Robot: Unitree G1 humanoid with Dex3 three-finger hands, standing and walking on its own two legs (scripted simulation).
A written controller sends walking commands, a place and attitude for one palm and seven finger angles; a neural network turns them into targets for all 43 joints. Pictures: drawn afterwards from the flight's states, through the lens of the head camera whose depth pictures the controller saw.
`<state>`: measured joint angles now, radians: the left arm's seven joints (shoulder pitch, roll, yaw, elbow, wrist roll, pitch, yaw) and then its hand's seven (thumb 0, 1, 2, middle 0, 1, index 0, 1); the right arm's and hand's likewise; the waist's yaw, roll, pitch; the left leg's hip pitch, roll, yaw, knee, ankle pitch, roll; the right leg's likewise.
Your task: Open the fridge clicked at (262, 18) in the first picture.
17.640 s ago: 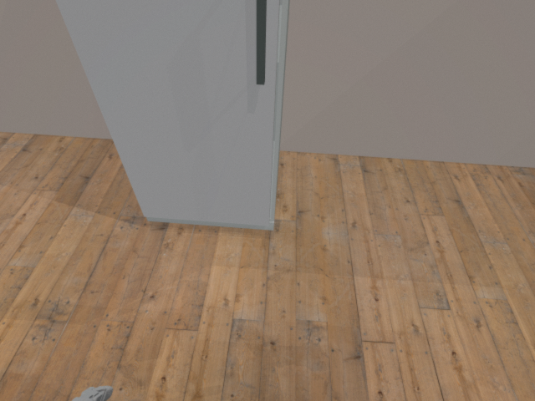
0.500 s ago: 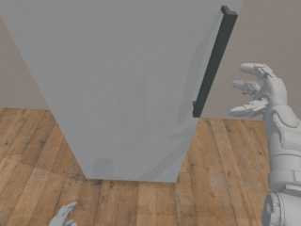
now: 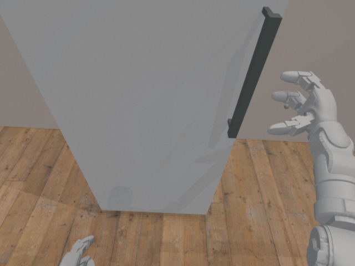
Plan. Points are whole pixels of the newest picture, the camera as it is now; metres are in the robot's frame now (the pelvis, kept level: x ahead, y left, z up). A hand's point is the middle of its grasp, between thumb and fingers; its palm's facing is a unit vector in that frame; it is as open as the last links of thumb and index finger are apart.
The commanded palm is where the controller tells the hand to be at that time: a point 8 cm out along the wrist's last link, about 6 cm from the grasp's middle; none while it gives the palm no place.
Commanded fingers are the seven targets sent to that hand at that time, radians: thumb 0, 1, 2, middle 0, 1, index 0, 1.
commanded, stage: feel for the door with the fingertips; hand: right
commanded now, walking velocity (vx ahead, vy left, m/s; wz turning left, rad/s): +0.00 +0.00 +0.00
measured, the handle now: (246, 84) +0.49 -0.11 +0.19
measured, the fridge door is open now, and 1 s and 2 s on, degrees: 0 0 0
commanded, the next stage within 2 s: slide the fingers in behind the handle in 0.94 s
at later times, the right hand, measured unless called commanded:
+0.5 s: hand (269, 103) +0.42 -0.15 +0.19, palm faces -0.01 +1.00 -0.01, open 13.9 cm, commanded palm +0.40 -0.20 +0.19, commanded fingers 0.00 0.50 -0.30 0.30 1.20 0.30 1.20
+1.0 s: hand (268, 96) +0.45 -0.15 +0.19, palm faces -0.03 +1.00 +0.01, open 13.9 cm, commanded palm +0.43 -0.21 +0.19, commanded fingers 0.00 0.50 -0.30 0.30 1.20 0.30 1.20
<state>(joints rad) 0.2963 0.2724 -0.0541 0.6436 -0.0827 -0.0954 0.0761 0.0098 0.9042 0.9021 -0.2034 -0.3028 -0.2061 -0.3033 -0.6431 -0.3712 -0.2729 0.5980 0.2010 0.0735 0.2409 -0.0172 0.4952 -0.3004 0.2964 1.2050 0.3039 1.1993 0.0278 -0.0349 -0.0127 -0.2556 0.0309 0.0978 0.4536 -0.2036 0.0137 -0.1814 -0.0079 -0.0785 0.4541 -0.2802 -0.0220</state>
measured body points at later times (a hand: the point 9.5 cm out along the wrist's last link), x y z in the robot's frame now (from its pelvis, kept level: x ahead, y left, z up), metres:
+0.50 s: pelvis -0.01 +0.01 +0.00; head -0.01 +0.02 +0.45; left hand +0.13 +0.25 -0.10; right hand +0.41 -0.20 +0.19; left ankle +0.02 +0.11 -0.74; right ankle -0.02 -0.10 -0.74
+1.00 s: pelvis -0.01 +0.00 +0.00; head +0.01 +0.01 +0.45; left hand +0.07 +0.27 -0.11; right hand +0.44 -0.21 +0.19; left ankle +0.02 +0.11 -0.74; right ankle -0.02 -0.10 -0.74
